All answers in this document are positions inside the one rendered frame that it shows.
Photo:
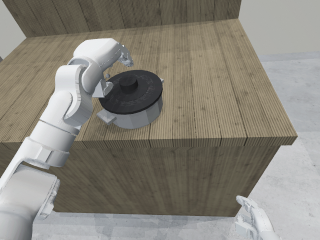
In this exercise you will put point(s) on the table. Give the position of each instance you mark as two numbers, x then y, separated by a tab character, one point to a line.
220	125

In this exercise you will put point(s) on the knob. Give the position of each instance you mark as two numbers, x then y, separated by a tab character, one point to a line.
128	83

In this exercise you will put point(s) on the robot left hand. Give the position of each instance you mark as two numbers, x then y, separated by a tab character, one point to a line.
105	52

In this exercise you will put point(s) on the robot left forearm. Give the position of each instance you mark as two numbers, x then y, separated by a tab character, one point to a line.
68	109

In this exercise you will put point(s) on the robot right hand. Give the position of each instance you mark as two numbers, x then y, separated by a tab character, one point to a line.
259	221

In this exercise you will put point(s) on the robot right forearm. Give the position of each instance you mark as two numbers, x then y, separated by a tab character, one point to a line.
268	235

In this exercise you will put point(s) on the left robot upper arm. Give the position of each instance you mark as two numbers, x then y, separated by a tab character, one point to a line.
28	196

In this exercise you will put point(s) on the lid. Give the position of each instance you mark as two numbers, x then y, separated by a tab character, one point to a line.
147	93

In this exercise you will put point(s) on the pot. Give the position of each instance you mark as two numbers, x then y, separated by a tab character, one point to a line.
133	121

